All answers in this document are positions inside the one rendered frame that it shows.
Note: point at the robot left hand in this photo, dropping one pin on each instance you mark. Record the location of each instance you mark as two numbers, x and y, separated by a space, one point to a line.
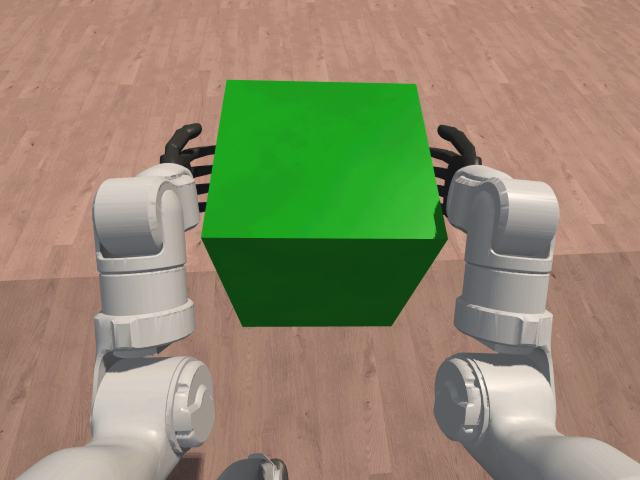
174 154

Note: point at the robot left forearm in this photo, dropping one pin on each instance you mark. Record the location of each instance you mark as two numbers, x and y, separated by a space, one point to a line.
139 231

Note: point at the robot left shin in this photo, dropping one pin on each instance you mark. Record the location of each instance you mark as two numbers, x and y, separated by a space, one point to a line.
261 456

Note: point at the robot left upper arm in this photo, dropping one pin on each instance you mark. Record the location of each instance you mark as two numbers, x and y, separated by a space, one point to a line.
148 412

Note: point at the robot right forearm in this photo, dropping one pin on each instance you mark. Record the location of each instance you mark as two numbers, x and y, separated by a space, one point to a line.
511 227

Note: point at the robot right upper arm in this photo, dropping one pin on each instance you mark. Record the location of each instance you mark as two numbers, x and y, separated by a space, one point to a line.
501 408

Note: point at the carton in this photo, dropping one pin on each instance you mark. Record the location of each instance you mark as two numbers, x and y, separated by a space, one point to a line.
323 208

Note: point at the robot left thigh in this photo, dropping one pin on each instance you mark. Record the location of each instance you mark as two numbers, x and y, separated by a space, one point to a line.
251 469

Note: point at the robot right hand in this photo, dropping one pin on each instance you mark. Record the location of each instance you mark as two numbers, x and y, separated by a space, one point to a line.
468 157

